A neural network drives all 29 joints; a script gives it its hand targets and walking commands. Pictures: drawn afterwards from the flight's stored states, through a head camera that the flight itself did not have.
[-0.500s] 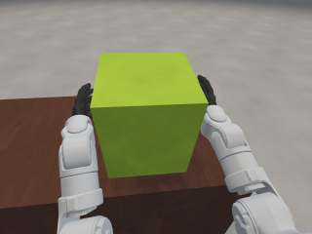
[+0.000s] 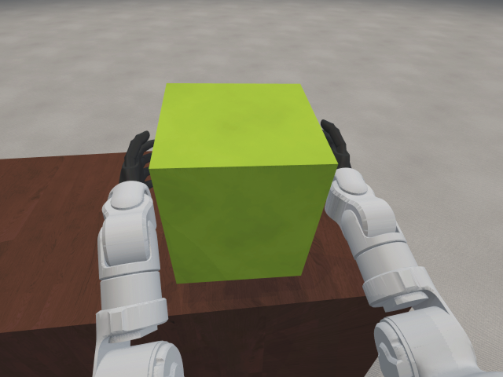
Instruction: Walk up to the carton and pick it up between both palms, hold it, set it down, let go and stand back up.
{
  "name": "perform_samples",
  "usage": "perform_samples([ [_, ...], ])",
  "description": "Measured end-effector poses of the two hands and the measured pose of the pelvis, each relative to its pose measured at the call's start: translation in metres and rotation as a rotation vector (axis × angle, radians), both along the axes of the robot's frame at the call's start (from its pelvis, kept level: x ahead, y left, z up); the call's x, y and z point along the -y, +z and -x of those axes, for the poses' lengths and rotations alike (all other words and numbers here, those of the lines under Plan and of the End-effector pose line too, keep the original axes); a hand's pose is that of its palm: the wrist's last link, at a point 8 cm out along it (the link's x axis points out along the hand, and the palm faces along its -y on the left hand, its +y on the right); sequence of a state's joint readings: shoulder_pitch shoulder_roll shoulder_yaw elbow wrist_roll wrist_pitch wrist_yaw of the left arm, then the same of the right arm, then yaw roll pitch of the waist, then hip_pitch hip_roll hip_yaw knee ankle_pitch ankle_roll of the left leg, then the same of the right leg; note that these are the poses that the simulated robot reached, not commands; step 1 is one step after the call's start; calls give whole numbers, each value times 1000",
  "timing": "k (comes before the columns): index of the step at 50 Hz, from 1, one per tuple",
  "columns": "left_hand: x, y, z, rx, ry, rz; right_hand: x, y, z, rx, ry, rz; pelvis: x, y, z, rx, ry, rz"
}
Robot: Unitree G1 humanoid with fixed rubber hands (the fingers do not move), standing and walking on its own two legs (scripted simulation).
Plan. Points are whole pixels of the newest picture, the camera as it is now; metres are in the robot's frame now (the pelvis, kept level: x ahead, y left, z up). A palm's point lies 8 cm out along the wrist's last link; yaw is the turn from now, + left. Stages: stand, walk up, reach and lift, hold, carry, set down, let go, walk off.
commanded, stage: hold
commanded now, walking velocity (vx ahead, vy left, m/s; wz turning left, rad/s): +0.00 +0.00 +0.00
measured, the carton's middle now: (237, 185) +0.38 +0.01 +0.16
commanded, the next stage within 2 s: none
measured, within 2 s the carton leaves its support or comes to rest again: neither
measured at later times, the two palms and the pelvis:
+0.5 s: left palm (132, 184) +0.36 +0.16 +0.20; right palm (333, 167) +0.36 -0.14 +0.20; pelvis +0.00 +0.00 +0.00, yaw +0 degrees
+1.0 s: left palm (134, 184) +0.36 +0.16 +0.20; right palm (334, 167) +0.37 -0.14 +0.20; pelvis +0.00 +0.00 +0.00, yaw +0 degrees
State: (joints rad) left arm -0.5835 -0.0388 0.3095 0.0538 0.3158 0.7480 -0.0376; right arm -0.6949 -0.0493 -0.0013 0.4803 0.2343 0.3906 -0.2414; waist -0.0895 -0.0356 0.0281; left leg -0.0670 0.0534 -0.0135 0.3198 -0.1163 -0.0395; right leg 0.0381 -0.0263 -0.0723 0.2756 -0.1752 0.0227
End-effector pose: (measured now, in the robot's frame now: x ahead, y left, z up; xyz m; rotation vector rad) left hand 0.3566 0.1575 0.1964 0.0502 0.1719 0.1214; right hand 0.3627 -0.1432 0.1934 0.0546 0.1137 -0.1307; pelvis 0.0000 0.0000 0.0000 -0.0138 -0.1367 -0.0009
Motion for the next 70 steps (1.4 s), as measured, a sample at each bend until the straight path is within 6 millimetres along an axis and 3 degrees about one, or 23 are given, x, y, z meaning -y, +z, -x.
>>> perform_samples([
  [34,-1,-2,1,-3,-3,9,-2,5,1,0,-4,6,-2,0,2,-3,-1,1],
  [41,-1,7,2,25,2,15,-1,12,1,28,-3,4,-1,0,2,-6,-3,1],
  [63,-1,-1,-1,-10,1,12,-2,2,-1,-6,-2,7,-1,0,0,-3,-3,-1],
  [70,-2,1,2,17,0,12,-2,8,1,21,-1,6,-1,0,1,-5,3,2],
])
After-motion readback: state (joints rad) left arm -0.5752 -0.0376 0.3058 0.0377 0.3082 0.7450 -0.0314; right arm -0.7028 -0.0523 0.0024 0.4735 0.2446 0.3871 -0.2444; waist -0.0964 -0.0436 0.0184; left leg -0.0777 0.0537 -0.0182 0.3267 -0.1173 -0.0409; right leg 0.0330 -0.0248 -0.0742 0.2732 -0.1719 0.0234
